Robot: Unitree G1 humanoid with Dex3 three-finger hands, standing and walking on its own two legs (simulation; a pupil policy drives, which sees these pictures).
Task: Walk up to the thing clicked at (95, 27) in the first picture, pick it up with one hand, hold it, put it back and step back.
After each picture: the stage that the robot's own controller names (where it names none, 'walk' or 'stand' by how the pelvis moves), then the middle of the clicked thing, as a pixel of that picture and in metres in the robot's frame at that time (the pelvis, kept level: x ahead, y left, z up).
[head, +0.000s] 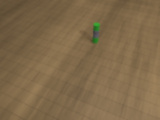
stand; (95, 33) +1.50 -0.12 -0.65
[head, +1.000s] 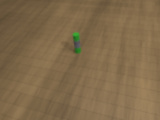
walk; (77, 43) +1.37 +0.18 -0.63
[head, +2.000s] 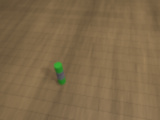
walk; (60, 74) +0.89 +0.29 -0.64
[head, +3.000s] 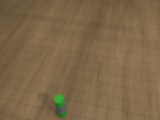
walk; (60, 106) +0.55 +0.21 -0.62
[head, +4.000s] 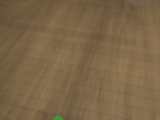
stand; out of the picture +0.43 +0.20 -0.65
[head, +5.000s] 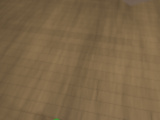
stand; out of the picture +0.42 +0.20 -0.66
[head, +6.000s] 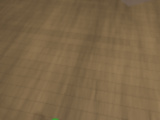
stand; out of the picture +0.43 +0.21 -0.66
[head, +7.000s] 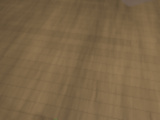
stand; out of the picture +0.42 +0.21 -0.66
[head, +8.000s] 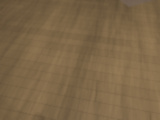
go down; out of the picture +0.42 +0.21 -0.66
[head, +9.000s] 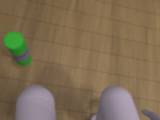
go down; (20, 51) +0.49 +0.26 -0.30
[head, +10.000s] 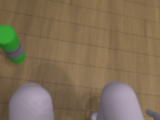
go down; (12, 47) +0.48 +0.28 -0.25
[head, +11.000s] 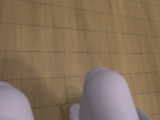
close in; out of the picture +0.45 +0.32 -0.16
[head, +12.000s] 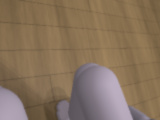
close; out of the picture +0.45 +0.33 -0.15
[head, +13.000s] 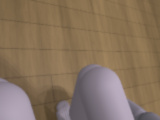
lift; out of the picture +0.40 +0.31 -0.16
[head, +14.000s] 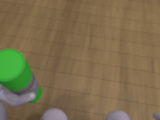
lift; (22, 82) +0.33 +0.19 +0.04
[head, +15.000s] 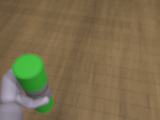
hold; (37, 88) +0.32 +0.16 +0.05
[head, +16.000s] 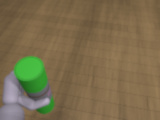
hold; (38, 90) +0.32 +0.16 +0.04
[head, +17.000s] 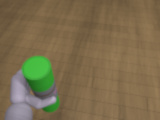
crouch; (44, 89) +0.32 +0.14 +0.04
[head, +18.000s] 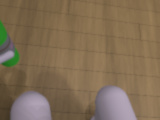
crouch; out of the picture +0.45 +0.24 -0.04
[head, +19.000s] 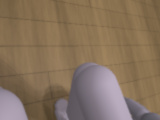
lower; out of the picture +0.42 +0.33 -0.16
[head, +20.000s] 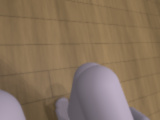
lower; out of the picture +0.43 +0.33 -0.16
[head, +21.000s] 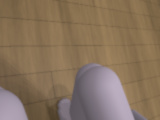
lower; out of the picture +0.43 +0.33 -0.15
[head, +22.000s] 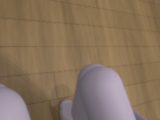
lower; out of the picture +0.42 +0.32 -0.15
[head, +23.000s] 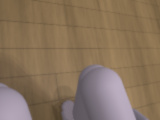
loosen; out of the picture +0.42 +0.30 -0.14
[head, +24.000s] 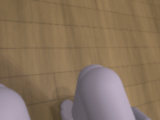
rise; out of the picture +0.43 +0.30 -0.16
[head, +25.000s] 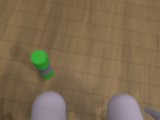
walk; (43, 66) +0.47 +0.22 -0.34
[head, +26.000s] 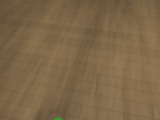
stand; out of the picture +0.41 +0.17 -0.59
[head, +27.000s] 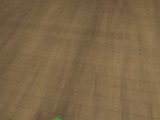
stand; out of the picture +0.41 +0.18 -0.60
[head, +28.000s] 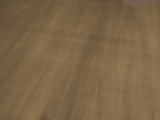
stand; out of the picture +0.42 +0.17 -0.64
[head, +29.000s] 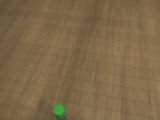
walk; (61, 116) +0.45 +0.18 -0.64
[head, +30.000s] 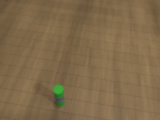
walk; (59, 96) +0.55 +0.16 -0.64
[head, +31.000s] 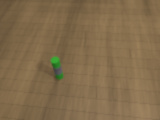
walk; (57, 68) +0.83 +0.29 -0.62
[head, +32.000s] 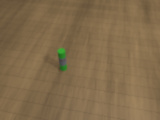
stand; (62, 60) +1.04 +0.22 -0.64
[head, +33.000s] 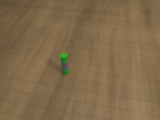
stand; (65, 64) +1.05 +0.21 -0.66
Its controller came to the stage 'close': yes
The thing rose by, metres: 0.68
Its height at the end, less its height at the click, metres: +0.00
